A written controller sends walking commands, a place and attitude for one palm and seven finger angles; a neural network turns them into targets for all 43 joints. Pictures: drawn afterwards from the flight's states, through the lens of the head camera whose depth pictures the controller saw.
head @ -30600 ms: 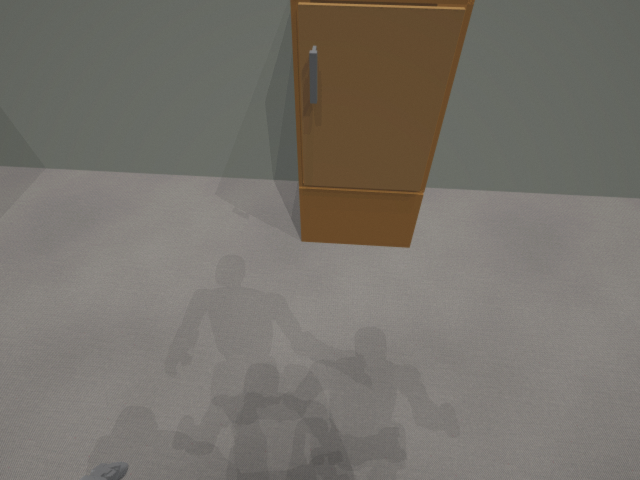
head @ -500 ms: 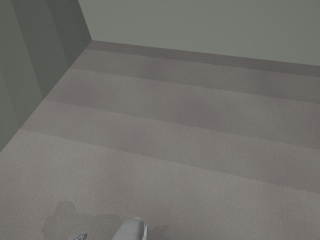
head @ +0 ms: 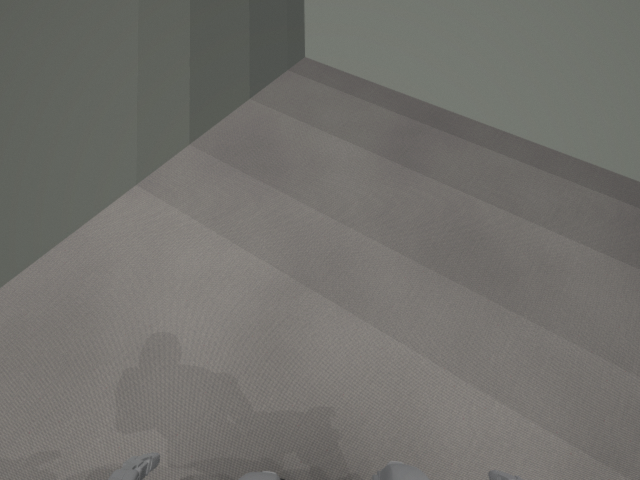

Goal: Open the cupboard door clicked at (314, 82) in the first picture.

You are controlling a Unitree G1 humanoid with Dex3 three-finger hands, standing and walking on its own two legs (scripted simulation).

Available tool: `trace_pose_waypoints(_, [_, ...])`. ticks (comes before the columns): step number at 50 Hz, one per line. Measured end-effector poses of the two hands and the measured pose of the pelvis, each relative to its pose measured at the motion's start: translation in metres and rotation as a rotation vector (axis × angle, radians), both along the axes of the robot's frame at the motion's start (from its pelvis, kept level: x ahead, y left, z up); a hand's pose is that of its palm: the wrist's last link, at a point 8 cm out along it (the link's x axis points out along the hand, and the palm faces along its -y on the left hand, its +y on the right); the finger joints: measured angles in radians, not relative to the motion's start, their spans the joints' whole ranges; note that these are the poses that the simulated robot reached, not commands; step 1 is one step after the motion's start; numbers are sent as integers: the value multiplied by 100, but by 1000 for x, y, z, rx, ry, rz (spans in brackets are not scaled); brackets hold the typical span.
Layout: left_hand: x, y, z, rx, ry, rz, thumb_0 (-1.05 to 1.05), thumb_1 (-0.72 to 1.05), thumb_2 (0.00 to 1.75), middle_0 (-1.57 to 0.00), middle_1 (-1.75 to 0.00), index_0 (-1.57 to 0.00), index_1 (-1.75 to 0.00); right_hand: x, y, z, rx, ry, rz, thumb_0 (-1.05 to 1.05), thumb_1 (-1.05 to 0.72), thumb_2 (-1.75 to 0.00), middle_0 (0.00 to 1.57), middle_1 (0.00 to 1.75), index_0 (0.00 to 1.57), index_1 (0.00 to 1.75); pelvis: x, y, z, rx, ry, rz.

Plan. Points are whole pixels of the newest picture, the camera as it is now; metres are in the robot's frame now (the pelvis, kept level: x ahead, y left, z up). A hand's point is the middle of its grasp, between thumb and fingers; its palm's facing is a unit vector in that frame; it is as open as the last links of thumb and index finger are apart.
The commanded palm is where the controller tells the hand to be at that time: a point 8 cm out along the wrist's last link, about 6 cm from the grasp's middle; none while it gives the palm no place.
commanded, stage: turn to face it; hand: left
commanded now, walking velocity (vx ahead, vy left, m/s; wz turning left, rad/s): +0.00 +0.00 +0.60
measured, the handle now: out of the picture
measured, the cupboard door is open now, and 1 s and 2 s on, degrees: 40 40 40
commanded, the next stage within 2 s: none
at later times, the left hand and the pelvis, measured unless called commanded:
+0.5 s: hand out of the picture -0.03 +0.19 -0.19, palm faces +0.38 -0.90 -0.22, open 7.4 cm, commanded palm none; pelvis +0.00 -0.01 -0.01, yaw +21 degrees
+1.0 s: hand out of the picture +0.00 +0.17 -0.14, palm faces +0.58 -0.77 -0.28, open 7.4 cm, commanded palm none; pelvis +0.02 -0.05 +0.00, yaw +37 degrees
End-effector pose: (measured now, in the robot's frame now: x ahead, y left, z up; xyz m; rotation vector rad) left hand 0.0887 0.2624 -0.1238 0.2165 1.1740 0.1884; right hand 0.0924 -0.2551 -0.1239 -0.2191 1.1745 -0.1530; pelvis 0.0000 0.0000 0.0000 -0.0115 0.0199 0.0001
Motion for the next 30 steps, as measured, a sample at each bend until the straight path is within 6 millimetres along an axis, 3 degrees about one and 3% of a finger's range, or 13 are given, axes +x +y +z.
trace_pose_waypoints(6, [-6, -25, 6, 39, -59, 40, 0, 91, 89, -20, -30, -20, -30, 1, -22, -24, 40, 49, 25, 1, -90, -90, 21, 30, 20, 30, 0, -27, -9, 22, 9, 77])
trace_pose_waypoints(11, [-36, -45, 11, 18, -12, 113, 0, 91, 89, -20, -30, -20, -30, 12, -28, -19, 48, 90, 77, 1, -91, -90, 20, 30, 20, 30, 3, -36, 1, 41, -9, 153])
trace_pose_waypoints(16, [-66, -56, 5, -25, 23, 203, 0, 91, 89, -20, -30, -20, -30, 34, -20, -11, 39, 107, 158, 1, -91, -90, 20, 30, 20, 30, 7, -38, 5, 49, -10, 235])
trace_pose_waypoints(20, [-96, -51, -7, -49, 47, 292, 0, 91, 89, -21, -30, -20, -30, 63, 0, -7, 18, 90, 254, 1, -91, -90, 20, 30, 20, 30, 7, -32, 1, 42, -10, 297])
trace_pose_waypoints(25, [-139, -30, -33, -73, 101, 396, 0, 91, 89, -21, -30, -20, -30, 103, 36, -4, -15, -17, 371, 1, -91, -90, 20, 30, 20, 30, 4, -15, -15, 26, -7, 363])
trace_pose_waypoints(30, [-150, -11, -25, -52, 115, 457, 1, 91, 89, -20, -30, -20, -30, 111, 53, 10, -35, -53, 430, 0, -91, -90, 20, 30, 20, 30, 1, -10, -5, 2, -9, 411])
